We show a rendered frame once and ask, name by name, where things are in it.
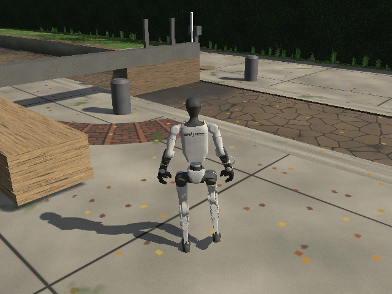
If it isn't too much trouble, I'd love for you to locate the right robot upper arm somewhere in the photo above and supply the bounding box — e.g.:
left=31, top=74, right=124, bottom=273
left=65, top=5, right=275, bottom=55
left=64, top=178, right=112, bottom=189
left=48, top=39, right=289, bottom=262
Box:
left=207, top=123, right=225, bottom=157

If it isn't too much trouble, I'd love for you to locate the left robot forearm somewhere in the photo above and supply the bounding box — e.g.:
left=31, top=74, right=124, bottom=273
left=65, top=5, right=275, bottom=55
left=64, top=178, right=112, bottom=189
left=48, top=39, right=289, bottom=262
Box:
left=159, top=149, right=171, bottom=173

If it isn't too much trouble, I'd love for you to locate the robot left shin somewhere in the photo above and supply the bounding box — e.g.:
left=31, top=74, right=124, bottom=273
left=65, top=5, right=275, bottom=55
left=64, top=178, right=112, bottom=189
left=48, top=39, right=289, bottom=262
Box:
left=179, top=205, right=189, bottom=244

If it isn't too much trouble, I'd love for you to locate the robot right hand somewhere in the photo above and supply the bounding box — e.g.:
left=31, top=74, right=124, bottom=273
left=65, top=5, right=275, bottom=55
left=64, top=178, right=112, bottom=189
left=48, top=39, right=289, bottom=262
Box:
left=220, top=169, right=234, bottom=183

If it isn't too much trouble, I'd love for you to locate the robot left hand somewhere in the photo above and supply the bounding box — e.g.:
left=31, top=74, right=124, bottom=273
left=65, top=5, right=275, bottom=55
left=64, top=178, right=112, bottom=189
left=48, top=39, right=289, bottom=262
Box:
left=157, top=171, right=172, bottom=184

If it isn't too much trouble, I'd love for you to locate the left robot upper arm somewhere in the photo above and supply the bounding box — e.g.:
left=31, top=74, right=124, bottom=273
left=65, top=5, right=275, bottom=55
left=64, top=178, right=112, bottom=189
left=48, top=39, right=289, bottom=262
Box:
left=164, top=124, right=181, bottom=158

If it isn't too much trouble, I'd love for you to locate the right robot forearm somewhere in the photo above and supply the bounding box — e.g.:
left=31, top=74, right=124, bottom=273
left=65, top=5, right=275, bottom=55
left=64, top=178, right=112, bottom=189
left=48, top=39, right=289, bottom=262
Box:
left=219, top=147, right=233, bottom=172

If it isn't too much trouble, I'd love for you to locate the robot left foot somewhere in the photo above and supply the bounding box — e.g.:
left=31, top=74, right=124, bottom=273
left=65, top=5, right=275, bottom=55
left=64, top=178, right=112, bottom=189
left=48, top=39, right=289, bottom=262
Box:
left=182, top=237, right=190, bottom=253

